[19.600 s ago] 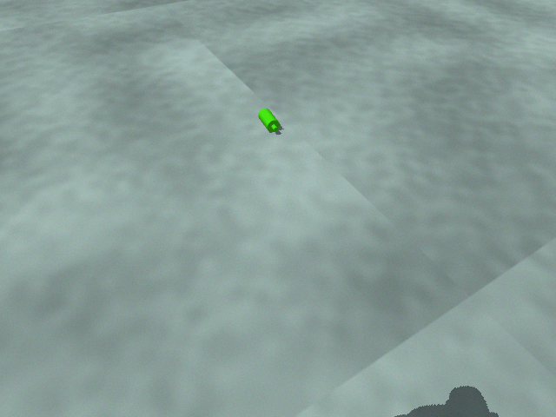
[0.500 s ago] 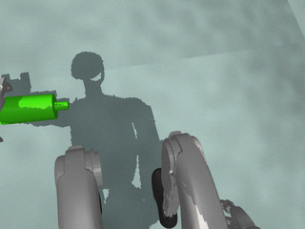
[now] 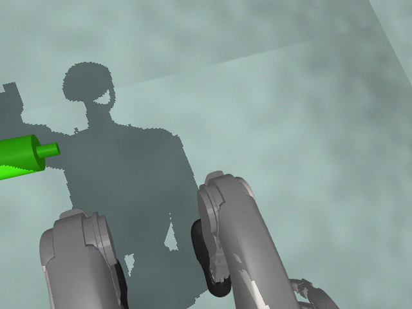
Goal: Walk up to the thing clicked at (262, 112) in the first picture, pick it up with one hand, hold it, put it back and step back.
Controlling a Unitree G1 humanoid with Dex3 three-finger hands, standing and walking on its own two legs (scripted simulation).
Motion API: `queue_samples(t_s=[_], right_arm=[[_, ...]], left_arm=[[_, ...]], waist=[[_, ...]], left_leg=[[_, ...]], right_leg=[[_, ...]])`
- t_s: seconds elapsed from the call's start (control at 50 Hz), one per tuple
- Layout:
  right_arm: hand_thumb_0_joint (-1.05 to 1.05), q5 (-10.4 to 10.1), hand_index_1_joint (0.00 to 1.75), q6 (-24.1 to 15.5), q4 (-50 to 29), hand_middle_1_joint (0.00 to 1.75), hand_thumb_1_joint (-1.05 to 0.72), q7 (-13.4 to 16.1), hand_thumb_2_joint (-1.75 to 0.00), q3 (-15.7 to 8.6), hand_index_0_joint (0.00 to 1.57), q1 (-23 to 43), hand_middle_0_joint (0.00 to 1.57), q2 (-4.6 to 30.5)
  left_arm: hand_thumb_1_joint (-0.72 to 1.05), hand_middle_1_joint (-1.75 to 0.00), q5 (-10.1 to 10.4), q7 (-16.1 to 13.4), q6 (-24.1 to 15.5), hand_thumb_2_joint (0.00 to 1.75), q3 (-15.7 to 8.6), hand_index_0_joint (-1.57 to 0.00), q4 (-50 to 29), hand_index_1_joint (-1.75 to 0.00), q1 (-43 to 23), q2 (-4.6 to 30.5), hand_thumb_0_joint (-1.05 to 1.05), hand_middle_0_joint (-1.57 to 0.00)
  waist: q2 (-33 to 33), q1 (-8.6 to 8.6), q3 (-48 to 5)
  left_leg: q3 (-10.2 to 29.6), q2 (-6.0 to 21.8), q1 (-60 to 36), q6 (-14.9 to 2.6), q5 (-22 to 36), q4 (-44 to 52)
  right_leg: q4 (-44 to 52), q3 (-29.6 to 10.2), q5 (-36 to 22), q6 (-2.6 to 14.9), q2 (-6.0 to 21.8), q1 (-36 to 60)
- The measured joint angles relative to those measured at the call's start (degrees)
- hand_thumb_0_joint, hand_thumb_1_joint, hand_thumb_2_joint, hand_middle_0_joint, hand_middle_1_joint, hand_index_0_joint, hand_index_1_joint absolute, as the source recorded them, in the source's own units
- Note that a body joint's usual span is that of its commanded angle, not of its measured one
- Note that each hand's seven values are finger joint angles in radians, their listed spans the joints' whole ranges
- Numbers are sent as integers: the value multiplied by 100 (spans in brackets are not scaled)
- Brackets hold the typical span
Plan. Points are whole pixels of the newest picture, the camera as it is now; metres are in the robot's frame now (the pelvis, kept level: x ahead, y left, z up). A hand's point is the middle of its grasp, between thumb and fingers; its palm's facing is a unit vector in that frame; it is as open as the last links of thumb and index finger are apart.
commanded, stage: approach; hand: left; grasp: from above
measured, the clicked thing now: (10, 158) +0.46 +0.30 -0.29
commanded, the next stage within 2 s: close in in 0.24 s
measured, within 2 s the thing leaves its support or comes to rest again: neither
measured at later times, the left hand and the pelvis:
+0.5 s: hand out of the picture +0.46 +0.33 -0.16, palm faces -0.43 -0.05 -0.90, open 13.7 cm; pelvis +0.00 +0.00 +0.00, yaw +0 degrees
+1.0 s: hand out of the picture +0.45 +0.32 -0.23, palm faces -0.45 -0.09 -0.89, open 14.1 cm; pelvis +0.00 +0.00 -0.02, yaw -2 degrees
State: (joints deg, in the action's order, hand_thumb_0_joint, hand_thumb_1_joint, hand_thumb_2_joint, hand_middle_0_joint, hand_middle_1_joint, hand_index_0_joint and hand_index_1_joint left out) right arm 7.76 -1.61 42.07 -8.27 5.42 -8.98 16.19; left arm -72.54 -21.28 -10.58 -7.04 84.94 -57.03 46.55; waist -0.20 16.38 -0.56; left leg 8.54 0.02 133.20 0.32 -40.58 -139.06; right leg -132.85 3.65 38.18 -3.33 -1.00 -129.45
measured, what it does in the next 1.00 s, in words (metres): stands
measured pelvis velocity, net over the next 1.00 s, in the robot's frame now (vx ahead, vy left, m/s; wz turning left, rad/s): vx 0.00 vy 0.00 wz -0.04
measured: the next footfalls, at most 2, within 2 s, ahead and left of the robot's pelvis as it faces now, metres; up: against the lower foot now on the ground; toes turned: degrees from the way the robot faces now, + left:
none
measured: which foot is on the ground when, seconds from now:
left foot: down 0.00-1.00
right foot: down 0.00-1.00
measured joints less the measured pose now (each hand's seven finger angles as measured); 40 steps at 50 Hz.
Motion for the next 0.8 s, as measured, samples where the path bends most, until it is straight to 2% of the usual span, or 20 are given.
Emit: queue_samples(t_s=[0.06, 0.14, 0.22, 0.28, 0.34, 0.42, 0.54, 0.68, 0.8], right_arm=[[0, 0, 30, 41, -15, 30, -91, -13, -90, 12, 20, -53, 20, 11], [0, 42, 30, 91, -2, 30, -91, -35, -90, -17, 20, -103, 20, 18], [0, 56, 30, 104, 51, 30, -91, -40, -90, -143, 20, -82, 20, -5], [0, 49, 30, 90, 81, 30, -91, -17, -90, -224, 20, 13, 20, -19], [0, 49, 30, 41, 89, 30, -91, 12, -90, -224, 20, 170, 20, -24], [0, 47, 30, -59, 9, 30, -91, 42, -90, -122, 20, 367, 20, -10], [0, 34, 30, -100, -146, 30, -91, 36, -90, 16, 20, 372, 20, 8], [0, 93, 30, -37, -138, 30, -90, -14, -90, 179, 20, 117, 20, 9], [0, 246, 30, -94, -28, 30, -90, -33, -90, 323, 20, 8, 20, 11]], left_arm=[[-53, -105, 174, 255, -170, 100, -40, -8, -193, -104, 268, 72, 0, -8], [-53, -105, 183, 396, -574, 100, -99, -9, -568, -104, 619, 107, 0, -8], [-53, -105, 98, 261, -868, 101, 18, -9, -977, -104, 840, 45, 0, -9], [-53, -105, -52, 80, -927, 101, 130, -9, -1058, -104, 782, -30, 0, -9], [-53, -105, -190, -97, -808, 104, 295, -9, -704, -105, 426, -58, 0, -9], [-52, -107, -304, -203, -563, 108, 402, -9, -84, -107, -103, 3, 0, -9], [-50, -108, -283, -29, -333, 104, 363, -10, 261, -107, -304, 96, 0, -9], [-51, -106, -215, 6, -498, 101, 172, -9, 302, -104, -88, 235, 0, -8], [-52, -103, -328, -255, -829, 101, 57, -8, 516, -102, 19, 503, 0, -8]], waist=[[9, -83, 81], [70, -284, 115], [150, -473, 34], [197, -528, -84], [236, -484, -202], [216, -311, -265], [165, -88, -152], [210, -10, 53], [329, 39, 263]], left_leg=[[10, -4, -31, 12, 13, 4], [44, -37, -33, 40, 31, -28], [47, -76, -24, 52, 33, -66], [20, -97, -21, 41, 39, -62], [-9, -101, -22, 20, 54, -35], [4, -93, 1, -12, 80, -8], [19, -80, 6, -35, 99, 5], [57, -77, 33, -11, 122, -56], [152, -63, 113, 20, 117, -234]], right_leg=[[4, 8, -12, 5, 2, 31], [-25, 37, -10, 21, 24, 55], [-70, 40, 22, 37, 55, 74], [-81, 20, 46, 50, 78, 87], [-62, -1, 45, 57, 85, 94], [-2, 18, 13, 52, 76, 95], [44, 34, -25, 36, 60, 107], [-8, 57, -67, 11, 42, 66], [-131, 123, -115, 2, -5, -18]])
